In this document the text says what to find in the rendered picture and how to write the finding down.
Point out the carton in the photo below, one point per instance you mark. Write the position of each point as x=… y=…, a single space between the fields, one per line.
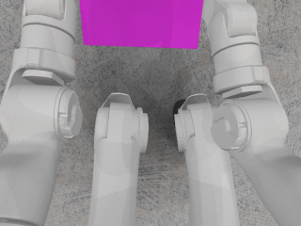
x=141 y=23

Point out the robot right thigh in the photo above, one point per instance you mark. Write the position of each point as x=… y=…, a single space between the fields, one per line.
x=212 y=199

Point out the robot left forearm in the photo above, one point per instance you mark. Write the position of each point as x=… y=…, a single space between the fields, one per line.
x=45 y=56

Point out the robot left upper arm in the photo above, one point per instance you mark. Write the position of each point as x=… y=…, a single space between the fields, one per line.
x=38 y=120

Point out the right robot foot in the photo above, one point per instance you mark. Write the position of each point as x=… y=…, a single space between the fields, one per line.
x=176 y=108

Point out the robot right upper arm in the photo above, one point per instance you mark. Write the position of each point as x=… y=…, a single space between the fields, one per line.
x=254 y=131

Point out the robot right forearm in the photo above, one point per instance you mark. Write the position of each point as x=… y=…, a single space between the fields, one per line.
x=235 y=47

